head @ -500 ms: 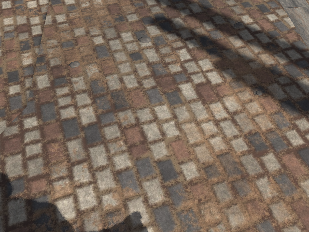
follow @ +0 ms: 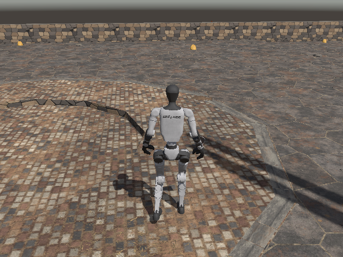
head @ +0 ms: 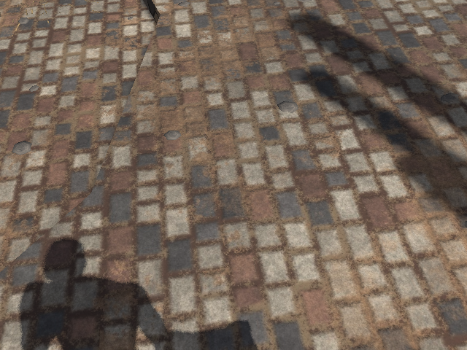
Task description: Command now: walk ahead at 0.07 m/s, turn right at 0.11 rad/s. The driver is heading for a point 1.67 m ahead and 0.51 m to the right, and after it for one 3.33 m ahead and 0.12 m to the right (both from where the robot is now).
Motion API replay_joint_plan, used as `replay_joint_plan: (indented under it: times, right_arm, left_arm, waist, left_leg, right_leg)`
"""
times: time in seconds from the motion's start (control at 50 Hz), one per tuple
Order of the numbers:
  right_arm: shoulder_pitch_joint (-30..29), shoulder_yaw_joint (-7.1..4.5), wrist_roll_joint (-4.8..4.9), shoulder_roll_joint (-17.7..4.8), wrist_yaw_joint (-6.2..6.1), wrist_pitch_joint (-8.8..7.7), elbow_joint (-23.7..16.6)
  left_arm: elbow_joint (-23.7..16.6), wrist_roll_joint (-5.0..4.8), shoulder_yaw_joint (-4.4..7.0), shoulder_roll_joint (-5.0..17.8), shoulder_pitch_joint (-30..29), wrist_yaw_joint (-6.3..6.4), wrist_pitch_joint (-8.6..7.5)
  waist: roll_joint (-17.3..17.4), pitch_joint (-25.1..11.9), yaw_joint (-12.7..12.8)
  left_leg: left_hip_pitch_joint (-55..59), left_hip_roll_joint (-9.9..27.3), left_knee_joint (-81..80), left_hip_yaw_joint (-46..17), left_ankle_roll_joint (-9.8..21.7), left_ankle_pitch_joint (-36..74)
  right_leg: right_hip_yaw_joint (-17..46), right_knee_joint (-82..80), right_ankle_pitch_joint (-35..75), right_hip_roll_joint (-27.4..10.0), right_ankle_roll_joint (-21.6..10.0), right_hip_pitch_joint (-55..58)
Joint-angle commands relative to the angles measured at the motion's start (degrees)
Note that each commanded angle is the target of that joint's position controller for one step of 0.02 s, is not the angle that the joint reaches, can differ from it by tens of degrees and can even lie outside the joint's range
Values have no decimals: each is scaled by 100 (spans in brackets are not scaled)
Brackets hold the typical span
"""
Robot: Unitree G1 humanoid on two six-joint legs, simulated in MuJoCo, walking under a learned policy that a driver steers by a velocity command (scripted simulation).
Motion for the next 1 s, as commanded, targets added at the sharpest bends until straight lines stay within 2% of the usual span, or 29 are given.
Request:
replay_joint_plan:
  times: [0.02,0.08,0.12,0.18,0.22,0.24,0.26,0.28,0.3,0.32,0.34,0.36,0.42,0.46,0.5,0.58,0.62,0.64,0.66,0.68,0.7,0.72,0.74,0.76,0.78,0.82,0.9,0.98,1.0]
  right_arm:
    - [286,-200,13,-556,-68,37,-242]
    - [293,-193,41,-463,-122,-35,-147]
    - [181,-199,49,-457,-118,-71,-158]
    - [145,-204,57,-420,-47,-168,-154]
    - [356,-231,44,-437,19,-242,-72]
    - [483,-290,-10,-650,18,-264,-74]
    - [538,-408,-148,-1159,-6,-239,-70]
    - [264,-437,-298,-1260,5,-253,-178]
    - [-82,-336,-316,-950,-33,-302,-351]
    - [-418,-273,-217,-753,-64,-332,-430]
    - [-595,-245,-98,-670,-73,-352,-476]
    - [-588,-214,-33,-618,-75,-355,-463]
    - [-252,-233,-45,-690,-108,-261,-383]
    - [-47,-285,-47,-820,-130,-197,-337]
    - [-55,-354,-26,-1009,-109,-155,-348]
    - [-114,-426,96,-1170,-6,-163,-330]
    - [-263,-422,225,-1128,20,-202,-310]
    - [9,-381,220,-954,46,-246,-187]
    - [143,-302,-4,-681,62,-276,-254]
    - [-280,-177,-189,-418,35,-299,-643]
    - [-642,-275,-99,-753,10,-289,-628]
    - [-658,-304,26,-820,2,-257,-610]
    - [-533,-328,21,-818,-47,-226,-492]
    - [-489,-356,-32,-883,-94,-194,-469]
    - [-392,-363,-59,-861,-96,-187,-439]
    - [-178,-335,-26,-740,-63,-199,-365]
    - [-342,-217,-2,-532,-20,-202,-385]
    - [-428,-201,45,-596,47,-231,-450]
    - [-377,-193,59,-600,69,-251,-451]
  left_arm:
    - [-415,-42,324,1186,-189,48,135]
    - [-449,-93,397,1241,-31,145,218]
    - [-475,-125,420,1210,-33,189,269]
    - [-501,-168,452,1191,-47,265,388]
    - [-534,-228,459,1167,-87,328,477]
    - [-550,-224,428,1057,-1,350,493]
    - [-708,-214,387,857,-81,341,464]
    - [-778,-196,414,939,-88,319,388]
    - [-646,-138,541,1249,137,297,365]
    - [-451,-173,597,1306,455,290,415]
    - [-325,-164,596,1226,663,317,491]
    - [-306,-158,564,1112,690,322,549]
    - [-595,-233,452,889,242,268,588]
    - [-798,-226,388,813,-44,206,586]
    - [-941,-207,336,758,-140,127,586]
    - [-1038,-216,405,937,-8,40,632]
    - [-954,-200,456,932,348,25,654]
    - [-884,-181,530,1082,610,76,650]
    - [-923,-182,699,1684,909,167,630]
    - [-1027,-14,750,2157,925,163,549]
    - [-1015,60,647,1754,1020,110,422]
    - [-976,41,572,1601,746,119,342]
    - [-986,-65,552,1479,421,161,325]
    - [-1020,-161,499,1354,171,199,351]
    - [-1044,-154,467,1336,61,236,382]
    - [-1048,-92,441,1294,34,285,414]
    - [-950,-78,405,1256,139,338,425]
    - [-862,-32,366,1279,150,275,450]
    - [-817,-47,339,1238,213,259,453]
  waist:
    - [-919,-550,-109]
    - [-1013,-863,-28]
    - [-1031,-890,10]
    - [-1041,-818,-21]
    - [-998,-754,-186]
    - [-741,-772,-202]
    - [467,-545,-101]
    - [1470,-397,-114]
    - [1002,-415,14]
    - [647,-405,210]
    - [520,-383,268]
    - [518,-329,209]
    - [700,-248,-57]
    - [797,-360,-242]
    - [883,-455,-296]
    - [1013,-501,-238]
    - [917,-545,32]
    - [578,-663,110]
    - [-688,-927,97]
    - [-1953,-1049,163]
    - [-1077,-1292,528]
    - [-906,-981,326]
    - [-630,-783,156]
    - [-662,-646,59]
    - [-761,-658,-33]
    - [-807,-801,-102]
    - [-874,-812,66]
    - [-982,-621,200]
    - [-952,-674,217]
  left_leg:
    - [-310,163,-749,228,-108,165]
    - [-21,43,-1233,238,-30,666]
    - [51,47,-1478,173,32,897]
    - [338,14,-2142,215,155,1306]
    - [947,13,-3071,368,350,1938]
    - [1450,490,-3367,51,557,2023]
    - [1551,1467,-3765,-1036,1120,1771]
    - [1123,2433,-4184,-2106,1787,2553]
    - [985,2511,-4073,-1915,1905,3200]
    - [954,2194,-3910,-1337,1667,3571]
    - [1102,1938,-3772,-899,1469,3769]
    - [1197,1862,-3690,-635,1440,4140]
    - [1541,1681,-3670,-66,1519,4433]
    - [1863,1788,-3609,29,1579,4463]
    - [1782,1904,-3571,183,1603,4535]
    - [1594,2061,-3343,369,1520,4599]
    - [1375,1976,-2849,619,1223,4405]
    - [969,1754,-2293,929,872,3914]
    - [-330,1254,-813,1448,299,2225]
    - [-1877,380,473,1151,-73,-718]
    - [-1917,460,1318,371,-73,-743]
    - [-1937,542,1436,272,7,-262]
    - [-1928,605,1211,243,21,231]
    - [-1886,626,981,212,-12,601]
    - [-1584,532,994,267,-59,879]
    - [-1363,412,760,329,-123,1200]
    - [-983,447,-422,343,-158,1414]
    - [-369,424,-1236,406,-63,1234]
    - [-204,408,-1469,451,-12,1225]
  right_leg:
    - [1978,-1107,196,-1199,-841,1037]
    - [2084,-1148,17,-1195,-932,1233]
    - [2244,-1205,-319,-1219,-955,1205]
    - [2357,-1198,-769,-1127,-877,1010]
    - [2253,-1022,-1036,-913,-654,618]
    - [2055,-691,-1394,-705,-415,124]
    - [1156,272,-1987,-46,-69,-818]
    - [402,1714,-2655,331,174,-1114]
    - [598,2850,-2637,57,314,-1074]
    - [593,3327,-2384,49,390,-1024]
    - [534,3672,-2090,1,500,-1128]
    - [499,3972,-1910,-43,599,-1262]
    - [122,3497,-1530,-224,808,-1439]
    - [-5,2838,-1514,-379,866,-1308]
    - [-207,2232,-1633,-477,812,-829]
    - [-586,1176,-1513,-376,550,-47]
    - [-745,14,-679,-225,258,672]
    - [-538,-594,115,-168,50,1439]
    - [953,-670,2169,-1199,-372,2694]
    - [2886,-613,3526,-2568,-1691,2927]
    - [2681,-751,3035,-2538,-1975,2723]
    - [2122,-778,2518,-2198,-1670,2383]
    - [1780,-806,1881,-1828,-1334,2133]
    - [1647,-834,1663,-1665,-1161,1919]
    - [1523,-862,1720,-1511,-1125,1612]
    - [1409,-883,1618,-1402,-1140,1538]
    - [1431,-828,1054,-1349,-1111,1523]
    - [1712,-796,479,-1401,-1161,1173]
    - [1807,-854,-201,-1382,-1153,1151]
Velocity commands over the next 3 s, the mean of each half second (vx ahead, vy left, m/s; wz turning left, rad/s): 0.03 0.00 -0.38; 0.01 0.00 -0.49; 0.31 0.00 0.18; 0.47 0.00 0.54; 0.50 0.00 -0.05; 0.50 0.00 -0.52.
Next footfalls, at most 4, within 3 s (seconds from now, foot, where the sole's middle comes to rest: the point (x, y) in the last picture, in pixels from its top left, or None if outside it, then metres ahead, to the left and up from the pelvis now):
0.24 left None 0.08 0.14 -0.77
0.64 right None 0.03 -0.12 -0.77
1.10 left None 0.13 0.08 -0.77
1.46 right None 0.16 -0.24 -0.77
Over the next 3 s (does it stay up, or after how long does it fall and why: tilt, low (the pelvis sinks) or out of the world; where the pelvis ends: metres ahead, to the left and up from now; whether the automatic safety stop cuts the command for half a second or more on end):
stays up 0.98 -0.24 -0.01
